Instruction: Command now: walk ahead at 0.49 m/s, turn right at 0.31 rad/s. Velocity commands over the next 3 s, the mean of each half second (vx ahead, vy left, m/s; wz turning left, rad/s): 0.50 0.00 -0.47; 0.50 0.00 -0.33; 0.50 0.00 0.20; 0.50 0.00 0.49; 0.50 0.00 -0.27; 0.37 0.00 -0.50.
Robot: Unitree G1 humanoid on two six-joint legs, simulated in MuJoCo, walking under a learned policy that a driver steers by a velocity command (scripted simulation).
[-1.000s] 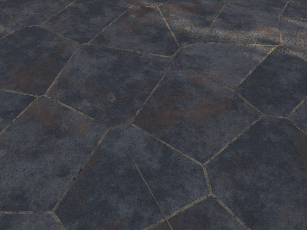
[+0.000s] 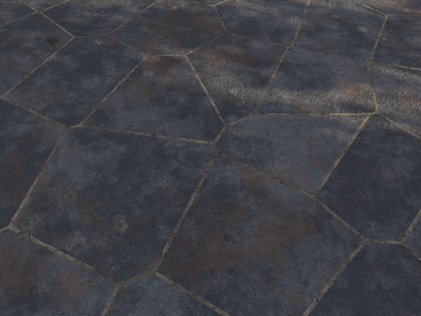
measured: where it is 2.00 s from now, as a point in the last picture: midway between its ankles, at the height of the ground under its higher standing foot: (286, 188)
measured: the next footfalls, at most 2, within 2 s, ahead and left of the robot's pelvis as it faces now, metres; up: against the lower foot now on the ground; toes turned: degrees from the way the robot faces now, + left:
right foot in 0.34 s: +0.34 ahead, -0.18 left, +0.00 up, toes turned -13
left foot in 0.84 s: +0.68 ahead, -0.08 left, +0.00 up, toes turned -24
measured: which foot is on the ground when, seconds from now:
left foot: down 0.00-0.34, up 0.36-0.82, down 0.84-1.00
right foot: up 0.00-0.32, down 0.34-0.86, up 0.88-1.00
